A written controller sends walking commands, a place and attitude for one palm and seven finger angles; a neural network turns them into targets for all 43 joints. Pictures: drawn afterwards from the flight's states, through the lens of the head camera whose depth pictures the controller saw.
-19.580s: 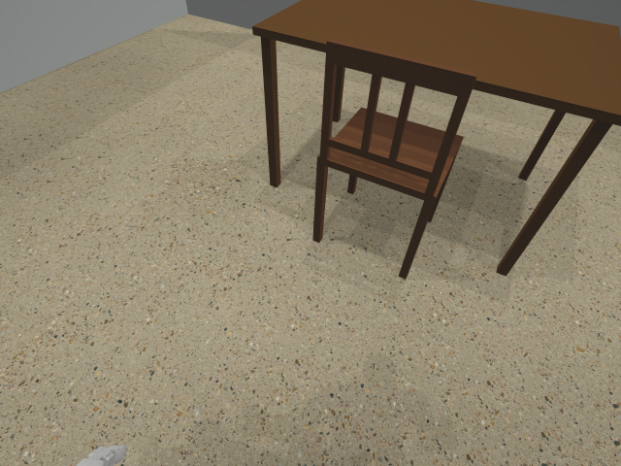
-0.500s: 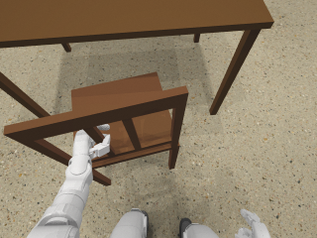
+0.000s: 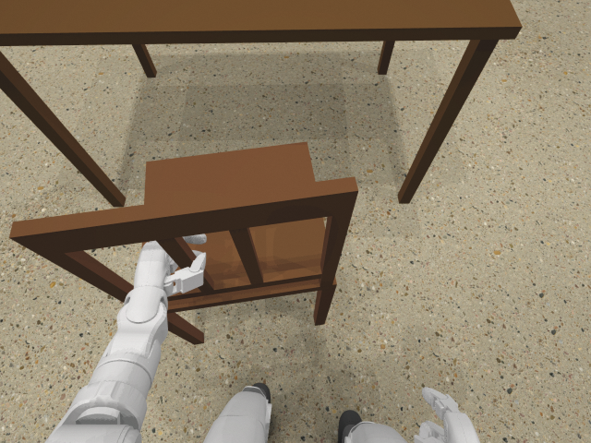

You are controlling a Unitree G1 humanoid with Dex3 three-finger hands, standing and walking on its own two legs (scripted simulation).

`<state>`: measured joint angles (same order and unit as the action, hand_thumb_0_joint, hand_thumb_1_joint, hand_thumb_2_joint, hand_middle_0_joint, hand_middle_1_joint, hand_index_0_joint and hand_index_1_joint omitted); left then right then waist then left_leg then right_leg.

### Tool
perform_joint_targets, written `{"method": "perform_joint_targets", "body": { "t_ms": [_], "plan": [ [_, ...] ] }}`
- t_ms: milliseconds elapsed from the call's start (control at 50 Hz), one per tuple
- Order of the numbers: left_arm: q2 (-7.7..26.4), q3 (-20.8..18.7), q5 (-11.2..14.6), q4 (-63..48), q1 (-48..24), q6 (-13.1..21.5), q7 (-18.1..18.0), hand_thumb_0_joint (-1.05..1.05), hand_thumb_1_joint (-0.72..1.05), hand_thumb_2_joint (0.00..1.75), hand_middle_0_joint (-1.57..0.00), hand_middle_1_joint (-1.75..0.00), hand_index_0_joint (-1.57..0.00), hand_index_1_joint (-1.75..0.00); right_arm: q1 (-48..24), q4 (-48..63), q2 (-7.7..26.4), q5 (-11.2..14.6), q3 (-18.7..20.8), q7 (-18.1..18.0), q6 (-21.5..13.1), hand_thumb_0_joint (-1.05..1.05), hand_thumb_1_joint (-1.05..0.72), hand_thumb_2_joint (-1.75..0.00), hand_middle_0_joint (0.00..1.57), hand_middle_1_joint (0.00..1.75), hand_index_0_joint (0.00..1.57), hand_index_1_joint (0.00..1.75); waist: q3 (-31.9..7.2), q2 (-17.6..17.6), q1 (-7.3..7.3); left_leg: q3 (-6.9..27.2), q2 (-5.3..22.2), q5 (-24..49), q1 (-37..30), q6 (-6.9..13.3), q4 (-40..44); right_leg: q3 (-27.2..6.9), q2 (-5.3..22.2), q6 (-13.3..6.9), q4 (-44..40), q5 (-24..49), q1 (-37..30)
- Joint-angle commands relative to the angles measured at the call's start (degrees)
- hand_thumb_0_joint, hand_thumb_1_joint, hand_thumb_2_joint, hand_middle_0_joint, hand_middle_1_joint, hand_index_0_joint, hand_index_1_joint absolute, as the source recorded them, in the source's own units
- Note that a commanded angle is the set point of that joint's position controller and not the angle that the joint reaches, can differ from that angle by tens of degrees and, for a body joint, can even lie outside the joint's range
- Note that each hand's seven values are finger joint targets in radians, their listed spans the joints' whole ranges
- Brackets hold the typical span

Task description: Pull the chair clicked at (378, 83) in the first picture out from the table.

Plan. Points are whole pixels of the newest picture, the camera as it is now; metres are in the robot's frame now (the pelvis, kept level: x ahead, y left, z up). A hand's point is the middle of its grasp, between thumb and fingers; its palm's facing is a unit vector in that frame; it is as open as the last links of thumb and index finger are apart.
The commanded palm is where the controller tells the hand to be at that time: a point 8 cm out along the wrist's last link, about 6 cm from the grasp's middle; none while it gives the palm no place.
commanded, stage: step backward, pulling the chair out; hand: left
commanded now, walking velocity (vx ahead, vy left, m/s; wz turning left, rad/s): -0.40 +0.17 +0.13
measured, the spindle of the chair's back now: (190, 264) +0.36 +0.21 -0.11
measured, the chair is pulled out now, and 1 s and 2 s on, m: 0.27 0.48 0.60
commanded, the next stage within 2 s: stop walking, hand still on the chair in 0.96 s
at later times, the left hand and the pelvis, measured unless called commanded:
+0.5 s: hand (179, 352) +0.21 +0.18 -0.07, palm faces +0.05 -0.99 -0.15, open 5.3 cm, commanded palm +0.21 +0.23 -0.07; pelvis -0.11 +0.03 +0.01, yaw +3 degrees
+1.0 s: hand (150, 439) +0.11 +0.20 -0.07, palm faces +0.01 -0.99 -0.15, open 5.3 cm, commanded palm +0.11 +0.25 -0.07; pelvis -0.22 +0.05 +0.01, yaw +2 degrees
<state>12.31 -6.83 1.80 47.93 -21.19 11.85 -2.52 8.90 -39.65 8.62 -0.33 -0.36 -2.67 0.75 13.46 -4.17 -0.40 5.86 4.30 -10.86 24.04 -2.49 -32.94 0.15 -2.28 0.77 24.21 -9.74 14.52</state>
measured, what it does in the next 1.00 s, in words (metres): walks backwards: left foot, then right foot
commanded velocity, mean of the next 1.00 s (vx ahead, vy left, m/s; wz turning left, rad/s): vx -0.36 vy -0.10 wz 0.05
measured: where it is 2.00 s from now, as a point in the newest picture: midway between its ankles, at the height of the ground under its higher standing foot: outside the picture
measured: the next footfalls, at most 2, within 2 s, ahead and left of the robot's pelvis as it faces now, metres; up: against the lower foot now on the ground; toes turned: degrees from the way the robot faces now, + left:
left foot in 0.30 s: -0.12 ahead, +0.16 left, +0.00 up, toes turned +4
right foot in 0.52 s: -0.06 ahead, -0.07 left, +0.00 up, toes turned +1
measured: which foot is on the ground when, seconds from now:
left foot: down 0.00-0.00, up 0.02-0.28, down 0.30-0.56, up 0.58-0.78, down 0.80-1.00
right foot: down 0.00-0.32, up 0.34-0.50, down 0.52-0.82, up 0.84-1.00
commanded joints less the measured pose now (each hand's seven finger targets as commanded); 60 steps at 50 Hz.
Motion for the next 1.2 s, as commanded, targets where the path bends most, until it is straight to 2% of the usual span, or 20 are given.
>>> {"method": "perform_joint_targets", "body": {
  "t_ms": [0,100,220,260,300,340,380,480,540,560,620,740,760,800,820,900,1040,1080,1120,1180],
  "plan": [
    [16.91,-5.7,-2.93,-4.07,-11.04,3.18,-2.26,0.0,0.9,0.9,-0.5,-1.45,-0.5,-1.45,2.87,4.66,10.72,1.35,5.24,-2.58,-1.3,0.0,-0.9,-0.9,0.2,0.3,0.2,0.3,-25.62,15.97,1.23,-1.75,-7.05,-23.3,-0.32,-0.26,-30.03,-15.47,24.5,-11.57,-7.81,26.69,-4.05],
    [13.13,-4.68,-2.33,-3.71,-9.64,2.69,-3.47,0.0,0.9,0.9,-0.5,-1.45,-0.5,-1.45,-1.66,3.13,10.0,1.62,2.61,-2.1,-1.54,0.0,-0.9,-0.9,0.2,0.3,0.2,0.3,-27.51,5.32,1.62,1.23,-3.98,-18.68,5.37,-0.89,-31.74,-8.12,22.58,-11.11,2.28,36.98,-13.01],
    [8.62,-1.15,-0.52,-5.48,-5.55,0.47,-3.57,0.0,0.9,0.9,-0.5,-1.45,-0.5,-1.45,3.19,3.69,12.88,1.86,3.61,-3.88,-1.68,0.0,-0.9,-0.9,0.2,0.3,0.2,0.3,-28.34,13.54,1.36,-3.45,-2.26,-12.74,-4.53,-0.33,-0.96,-7.7,20.39,-8.44,3.44,33.25,-12.84],
    [6.12,2.3,-0.18,-10.47,-6.67,0.51,-2.79,0.0,0.9,0.9,-0.5,-1.45,-0.5,-1.45,3.95,4.16,13.24,1.64,3.95,-4.42,-1.15,0.0,-0.9,-0.9,0.2,0.3,0.2,0.3,-28.89,9.42,2.8,-5.01,0.68,4.33,-12.32,0.3,15.05,-3.52,16.34,-4.26,8.73,25.52,-10.39],
    [4.23,3.08,0.05,-15.99,-7.56,1.32,-1.85,0.0,0.9,0.9,-0.5,-1.45,-0.5,-1.45,2.67,7.11,15.82,0.68,5.61,-4.01,-0.67,0.0,-0.9,-0.9,0.2,0.3,0.2,0.3,-26.79,-8.2,1.73,6.91,12.67,32.11,-19.35,7.56,13.6,3.07,3.02,0.81,18.24,1.53,3.14],
    [2.17,5.21,-0.9,-23.49,-9.53,2.19,-0.41,0.0,0.9,0.9,-0.5,-1.45,-0.5,-1.45,1.79,7.21,11.77,-1.33,4.32,-1.9,-1.59,0.0,-0.9,-0.9,0.2,0.3,0.2,0.3,-27.48,-20.5,2.09,8.43,15.83,55.95,-29.17,10.62,8.43,0.7,1.39,-0.17,29.54,-20.73,14.71],
    [0.91,5.15,-1.13,-21.28,-9.68,1.82,-0.47,0.0,0.9,0.9,-0.5,-1.45,-0.5,-1.45,3.81,5.59,11.66,-0.5,5.2,-0.4,-1.54,0.0,-0.9,-0.9,0.2,0.3,0.2,0.3,-26.47,-15.35,2.03,2.78,13.61,59.29,-35.41,9.4,2.26,-0.11,1.68,-1.1,24.64,-16.57,17.15],
    [5.3,3.96,-3.18,-13.61,-17.98,2.17,-0.18,0.0,0.9,0.9,-0.5,-1.45,-0.5,-1.45,8.03,3.41,11.11,0.29,5.47,-0.12,-2.19,0.0,-0.9,-0.9,0.2,0.3,0.2,0.3,-27.47,-1.38,3.79,0.77,9.41,45.9,-31.2,2.37,-8.97,1.0,2.12,-3.29,-11.54,11.62,-2.19],
    [7.25,1.97,-2.74,-6.1,-17.59,2.99,-0.51,0.0,0.9,0.9,-0.5,-1.45,-0.5,-1.45,5.28,5.0,9.78,0.84,3.65,-1.99,-2.32,0.0,-0.9,-0.9,0.2,0.3,0.2,0.3,-22.91,10.85,2.03,-1.97,-0.53,-19.44,0.33,-0.87,-20.4,-12.47,22.08,-12.63,-3.27,50.53,-15.42],
    [7.31,1.04,-2.66,-2.88,-16.08,2.49,-0.69,0.0,0.9,0.9,-0.5,-1.45,-0.5,-1.45,6.2,2.72,11.23,1.16,4.86,-2.4,-2.44,0.0,-0.9,-0.9,0.2,0.3,0.2,0.3,-25.81,17.0,1.28,-0.13,-0.85,-22.14,1.4,-0.51,-24.57,-12.29,22.54,-12.23,-0.04,55.38,-17.58],
    [7.84,0.13,-2.85,-2.4,-15.23,2.97,-1.32,0.0,0.9,0.9,-0.5,-1.45,-0.5,-1.45,3.78,1.94,9.8,1.22,3.61,-2.62,-2.4,0.0,-0.9,-0.9,0.2,0.3,0.2,0.3,-30.19,8.32,1.4,-1.12,-0.55,-18.51,1.27,-0.75,-19.54,-9.25,20.96,-12.55,2.64,47.21,-18.26],
    [6.14,1.64,-1.36,-7.17,-5.75,2.99,-1.85,0.0,0.9,0.9,-0.5,-1.45,-0.5,-1.45,3.42,4.71,10.31,1.26,2.93,-3.31,-2.06,0.0,-0.9,-0.9,0.2,0.3,0.2,0.3,-28.38,9.74,2.27,-5.61,0.1,-2.8,-11.42,0.52,3.82,-3.52,16.12,-7.22,4.45,23.61,-7.28],
    [5.67,2.53,-1.0,-9.98,-5.99,3.05,-1.57,0.0,0.9,0.9,-0.5,-1.45,-0.5,-1.45,3.13,5.49,11.4,1.05,3.31,-3.47,-2.24,0.0,-0.9,-0.9,0.2,0.3,0.2,0.3,-26.78,7.94,2.66,-3.26,3.28,6.33,-14.14,2.11,10.87,-1.55,12.73,-4.55,7.44,15.7,-3.91],
    [4.5,3.12,-0.93,-14.1,-6.68,2.97,-1.22,0.0,0.9,0.9,-0.5,-1.45,-0.5,-1.45,2.33,7.21,13.43,-0.23,4.25,-2.67,-1.7,0.0,-0.9,-0.9,0.2,0.3,0.2,0.3,-22.37,-9.02,2.79,18.51,20.64,30.0,-15.25,13.3,15.35,0.4,-0.31,0.47,26.07,-16.99,9.26],
    [2.67,3.91,-1.32,-16.24,-5.59,2.52,-0.46,0.0,0.9,0.9,-0.5,-1.45,-0.5,-1.45,2.44,6.45,10.58,-1.3,3.68,-1.13,-1.38,0.0,-0.9,-0.9,0.2,0.3,0.2,0.3,-24.18,-7.81,1.96,16.83,21.73,33.37,-16.16,15.1,14.64,-3.47,-1.35,0.42,36.25,-21.87,10.21],
    [2.96,3.57,-1.45,-19.99,-10.62,1.09,0.17,0.0,0.9,0.9,-0.5,-1.45,-0.5,-1.45,2.67,7.1,11.54,-0.25,4.87,0.18,-2.13,0.0,-0.9,-0.9,0.2,0.3,0.2,0.3,-24.93,-11.47,1.24,2.75,14.64,37.98,-24.52,9.64,5.6,-2.12,1.27,-0.29,27.38,-16.3,11.49],
    [6.37,3.49,-3.2,-7.86,-13.79,1.16,1.28,0.0,0.9,0.9,-0.5,-1.45,-0.5,-1.45,6.28,3.05,12.27,0.3,5.33,-1.16,-2.52,0.0,-0.9,-0.9,0.2,0.3,0.2,0.3,-26.3,-8.29,2.83,4.6,12.32,29.82,-26.17,6.74,0.14,-1.14,2.3,-0.75,-5.96,-1.58,1.46],
    [9.72,1.48,-3.12,-17.61,-11.05,1.78,0.9,0.0,0.9,0.9,-0.5,-1.45,-0.5,-1.45,4.21,6.38,11.03,1.84,4.67,-0.87,-2.23,0.0,-0.9,-0.9,0.2,0.3,0.2,0.3,-27.65,-3.5,2.29,-1.37,6.77,15.59,-20.6,4.56,-7.0,-2.37,6.58,-1.2,-10.07,10.56,-6.29],
    [13.92,-2.29,-1.27,-12.91,-10.77,-0.44,-0.7,0.0,0.9,0.9,-0.5,-1.45,-0.5,-1.45,4.81,6.95,11.8,3.55,5.63,-1.8,-1.51,0.0,-0.9,-0.9,0.2,0.3,0.2,0.3,-28.31,18.91,2.41,-5.39,-1.91,-14.65,-7.13,0.87,-17.68,-11.79,17.14,-7.06,-3.56,22.4,-10.2],
    [9.01,0.01,-1.09,-10.71,-10.39,-1.55,-1.34,0.0,0.9,0.9,-0.5,-1.45,-0.5,-1.45,1.32,7.02,10.51,3.06,3.4,-1.9,-1.39,0.0,-0.9,-0.9,0.2,0.3,0.2,0.3,-26.88,9.19,1.91,-1.16,-1.97,-15.64,-2.73,1.52,-24.46,-9.33,18.66,-10.02,2.88,27.21,-10.72]
  ]
}}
